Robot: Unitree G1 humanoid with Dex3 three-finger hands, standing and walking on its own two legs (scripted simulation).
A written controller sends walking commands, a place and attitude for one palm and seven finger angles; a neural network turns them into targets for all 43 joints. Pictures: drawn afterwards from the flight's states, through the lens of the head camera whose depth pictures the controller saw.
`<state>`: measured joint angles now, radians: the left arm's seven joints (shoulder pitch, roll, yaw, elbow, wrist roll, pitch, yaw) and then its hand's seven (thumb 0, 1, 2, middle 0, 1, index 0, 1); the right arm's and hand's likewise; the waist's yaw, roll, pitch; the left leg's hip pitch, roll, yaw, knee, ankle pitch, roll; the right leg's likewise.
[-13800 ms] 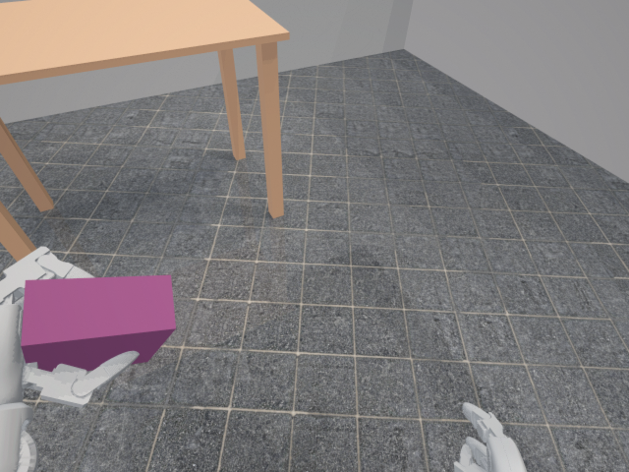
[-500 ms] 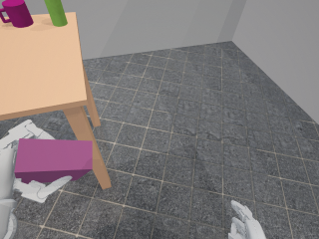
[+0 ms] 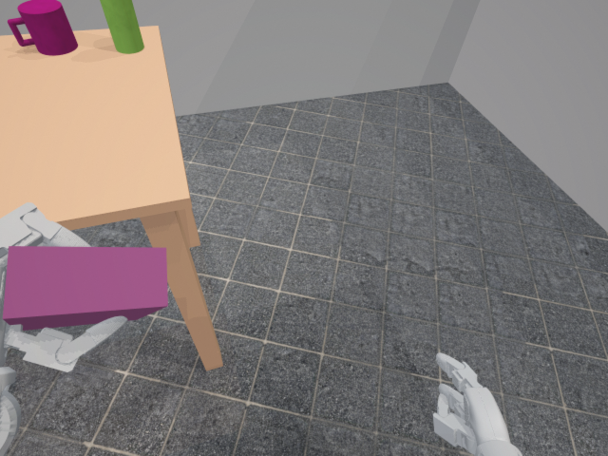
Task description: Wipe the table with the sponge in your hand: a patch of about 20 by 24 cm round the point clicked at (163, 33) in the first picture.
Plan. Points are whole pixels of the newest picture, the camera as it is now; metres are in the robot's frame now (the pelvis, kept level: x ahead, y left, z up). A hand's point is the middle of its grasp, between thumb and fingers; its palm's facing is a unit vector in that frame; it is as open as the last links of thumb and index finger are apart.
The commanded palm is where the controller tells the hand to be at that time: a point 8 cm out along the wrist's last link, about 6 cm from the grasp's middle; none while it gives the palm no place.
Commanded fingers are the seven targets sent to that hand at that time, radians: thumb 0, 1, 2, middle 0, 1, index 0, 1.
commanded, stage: shuffle to correct the standing spot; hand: left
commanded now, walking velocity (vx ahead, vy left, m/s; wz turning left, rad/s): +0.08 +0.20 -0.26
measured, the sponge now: (108, 290) +0.23 +0.22 +0.16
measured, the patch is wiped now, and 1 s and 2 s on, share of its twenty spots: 0.00 0.00 0.00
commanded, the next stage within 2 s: come to a stop and stand still in 1.68 s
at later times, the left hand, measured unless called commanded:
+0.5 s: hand out of the picture +0.23 +0.33 +0.17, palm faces +0.34 -0.82 -0.46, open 9.5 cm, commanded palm +0.16 +0.38 +0.19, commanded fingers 0.00 0.10 1.30 -1.20 -1.60 -1.20 -1.60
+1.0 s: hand out of the picture +0.24 +0.42 +0.18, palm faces +0.35 -0.83 -0.42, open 9.5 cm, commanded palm +0.18 +0.47 +0.19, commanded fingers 0.00 0.10 1.30 -1.20 -1.60 -1.20 -1.60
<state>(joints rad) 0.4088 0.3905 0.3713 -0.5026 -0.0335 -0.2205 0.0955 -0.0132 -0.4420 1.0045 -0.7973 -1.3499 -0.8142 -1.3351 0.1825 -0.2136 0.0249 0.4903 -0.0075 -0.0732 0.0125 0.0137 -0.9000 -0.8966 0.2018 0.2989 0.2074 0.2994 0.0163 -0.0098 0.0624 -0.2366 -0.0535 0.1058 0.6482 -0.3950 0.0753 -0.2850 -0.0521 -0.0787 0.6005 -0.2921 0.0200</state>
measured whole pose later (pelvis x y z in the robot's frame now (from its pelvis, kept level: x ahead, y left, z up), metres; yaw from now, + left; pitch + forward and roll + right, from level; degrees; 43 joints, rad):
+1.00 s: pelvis +0.00 +0.20 +0.00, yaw -4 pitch -1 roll +1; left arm 0.42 0.36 0.38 -0.52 -0.01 -0.20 0.13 -0.01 -0.44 1.01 -0.80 -1.35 -0.82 -1.34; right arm 0.22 -0.17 0.01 0.59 0.00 -0.13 0.00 0.02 -0.90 -0.90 0.20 0.30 0.21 0.30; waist 0.00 -0.01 0.05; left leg -0.34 0.00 0.07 0.63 -0.27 0.03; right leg -0.36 -0.03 -0.12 0.84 -0.45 0.02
